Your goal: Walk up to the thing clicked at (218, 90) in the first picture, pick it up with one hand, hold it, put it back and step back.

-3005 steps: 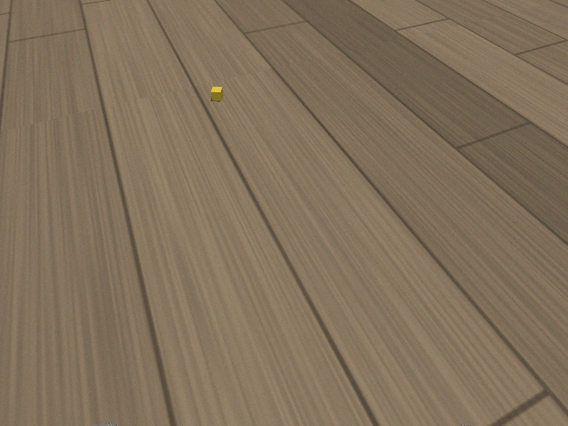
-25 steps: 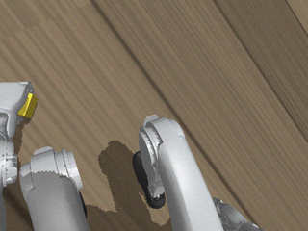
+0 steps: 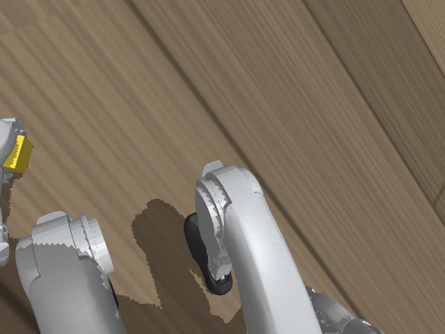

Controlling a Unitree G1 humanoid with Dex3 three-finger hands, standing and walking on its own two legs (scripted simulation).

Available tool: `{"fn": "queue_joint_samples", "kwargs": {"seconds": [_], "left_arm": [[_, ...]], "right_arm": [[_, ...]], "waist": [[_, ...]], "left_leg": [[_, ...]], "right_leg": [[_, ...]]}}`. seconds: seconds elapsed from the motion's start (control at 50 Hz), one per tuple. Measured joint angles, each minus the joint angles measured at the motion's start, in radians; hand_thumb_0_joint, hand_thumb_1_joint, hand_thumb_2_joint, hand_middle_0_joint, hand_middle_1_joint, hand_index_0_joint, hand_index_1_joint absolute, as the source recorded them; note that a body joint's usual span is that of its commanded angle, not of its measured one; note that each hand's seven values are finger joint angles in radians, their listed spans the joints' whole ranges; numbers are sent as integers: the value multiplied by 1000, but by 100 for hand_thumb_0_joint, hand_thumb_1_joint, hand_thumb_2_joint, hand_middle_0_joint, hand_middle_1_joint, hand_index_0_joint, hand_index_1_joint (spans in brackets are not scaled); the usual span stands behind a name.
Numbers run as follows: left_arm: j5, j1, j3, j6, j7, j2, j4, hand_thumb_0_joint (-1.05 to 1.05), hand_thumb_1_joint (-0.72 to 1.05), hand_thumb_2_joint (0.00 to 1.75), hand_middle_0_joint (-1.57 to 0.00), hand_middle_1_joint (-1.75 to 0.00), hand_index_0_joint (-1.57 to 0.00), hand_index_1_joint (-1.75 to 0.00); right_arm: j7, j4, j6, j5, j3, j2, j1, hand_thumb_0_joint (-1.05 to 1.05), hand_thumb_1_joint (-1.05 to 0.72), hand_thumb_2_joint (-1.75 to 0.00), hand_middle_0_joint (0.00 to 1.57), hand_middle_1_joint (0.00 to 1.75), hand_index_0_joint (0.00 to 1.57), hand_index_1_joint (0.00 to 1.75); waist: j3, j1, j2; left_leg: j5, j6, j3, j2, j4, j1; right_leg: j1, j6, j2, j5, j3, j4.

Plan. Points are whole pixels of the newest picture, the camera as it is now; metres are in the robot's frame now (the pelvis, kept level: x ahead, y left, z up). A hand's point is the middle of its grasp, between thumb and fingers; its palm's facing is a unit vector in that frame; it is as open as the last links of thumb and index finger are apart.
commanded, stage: rest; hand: left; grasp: from above
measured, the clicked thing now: (5, 152) +0.45 +0.24 -0.26
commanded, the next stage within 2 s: open in 0.42 s
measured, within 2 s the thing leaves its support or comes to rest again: rests again in 0.22 s
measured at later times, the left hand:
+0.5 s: hand out of the picture +0.45 +0.25 -0.24, palm faces -0.43 -0.08 -0.90, open 9.6 cm
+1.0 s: hand (9, 163) +0.42 +0.24 -0.25, palm faces -0.43 +0.00 -0.90, open 13.4 cm
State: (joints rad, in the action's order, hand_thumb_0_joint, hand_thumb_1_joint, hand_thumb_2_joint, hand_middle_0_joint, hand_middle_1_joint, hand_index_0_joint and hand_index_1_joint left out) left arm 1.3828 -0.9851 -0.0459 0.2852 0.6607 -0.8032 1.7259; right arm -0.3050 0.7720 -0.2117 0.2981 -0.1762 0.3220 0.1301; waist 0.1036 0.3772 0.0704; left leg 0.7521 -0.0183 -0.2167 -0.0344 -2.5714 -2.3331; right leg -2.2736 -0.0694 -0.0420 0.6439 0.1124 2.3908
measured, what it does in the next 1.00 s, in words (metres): stands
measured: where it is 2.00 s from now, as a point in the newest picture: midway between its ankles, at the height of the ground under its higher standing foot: (164, 297)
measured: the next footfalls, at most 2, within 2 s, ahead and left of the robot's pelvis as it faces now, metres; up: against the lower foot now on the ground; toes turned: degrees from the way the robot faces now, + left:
none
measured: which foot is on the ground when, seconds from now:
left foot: down 0.00-1.00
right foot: down 0.00-1.00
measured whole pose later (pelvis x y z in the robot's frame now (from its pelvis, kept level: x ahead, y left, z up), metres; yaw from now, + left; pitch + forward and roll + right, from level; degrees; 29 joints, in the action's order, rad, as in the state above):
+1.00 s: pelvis -0.01 +0.00 +0.01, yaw -2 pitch +28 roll -14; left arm 1.39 -0.96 0.06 0.29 0.78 -0.82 1.71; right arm -0.29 0.74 -0.22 0.32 -0.24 0.32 0.07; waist 0.14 0.38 0.11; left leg 0.74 -0.01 -0.24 -0.02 -2.54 -2.31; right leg -2.24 -0.06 -0.06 0.62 0.13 2.33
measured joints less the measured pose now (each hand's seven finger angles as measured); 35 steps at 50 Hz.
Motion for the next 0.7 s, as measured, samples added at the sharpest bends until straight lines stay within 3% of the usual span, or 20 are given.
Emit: {"fn": "queue_joint_samples", "kwargs": {"seconds": [0.12,0.24,0.32,0.36,0.44,0.52,0.62,0.7], "left_arm": [[16,4,47,14,49,12,5,3,15,54,-78,-59,-69,-59],[25,5,78,-26,115,34,28,2,16,54,-76,-57,-69,-56],[11,-3,76,-63,137,43,32,2,17,55,-72,-55,-68,-54],[4,-8,48,-80,139,34,28,1,15,56,-70,-54,-67,-53],[-24,-29,-1,-105,120,1,47,1,13,58,-66,-53,-65,-53],[-54,-52,-34,-95,65,-34,58,0,12,61,-64,-54,-62,-54],[-62,-55,-15,-46,-9,-56,30,0,10,67,-61,-58,-58,-59],[-52,-30,-1,0,-27,-65,6,0,-1,71,-51,-64,-48,-64]], "right_arm": [[-8,11,-12,14,-13,0,-15,0,-92,-91,20,30,20,30],[-12,12,-29,11,-17,-2,-46,0,-92,-91,20,30,20,30],[-27,-1,-43,4,-20,3,-52,0,-91,-91,20,30,20,30],[-34,-16,-48,-3,-26,9,-52,0,-91,-91,20,30,20,30],[-43,-38,-57,-11,-28,22,-57,0,-91,-91,20,30,20,30],[-32,-45,-53,-18,-25,31,-58,0,-92,-91,20,30,20,30],[-15,-55,-27,-16,-38,33,-44,0,-92,-91,20,30,20,30],[-3,-67,0,-11,-55,25,-30,0,-91,-91,20,30,20,30]], "waist": [[-3,3,11],[-5,16,10],[-7,21,8],[-3,26,12],[11,36,19],[24,39,17],[45,30,14],[53,19,15]], "left_leg": [[3,0,-8,5,-1,11],[0,8,-8,13,11,12],[-2,11,-3,16,24,6],[-1,10,-1,16,26,7],[-2,4,-4,12,19,8],[-7,1,-9,6,11,-2],[-6,-4,-15,2,5,3],[0,-7,-23,3,4,16]], "right_leg": [[12,-1,-5,-4,7,-7],[14,4,-11,-11,9,-26],[8,7,-12,-14,6,-38],[7,7,-11,-14,5,-37],[6,2,-9,-13,6,-28],[-1,-1,-5,-15,9,-20],[4,1,-3,-13,13,-14],[16,1,-4,-12,19,-16]]}}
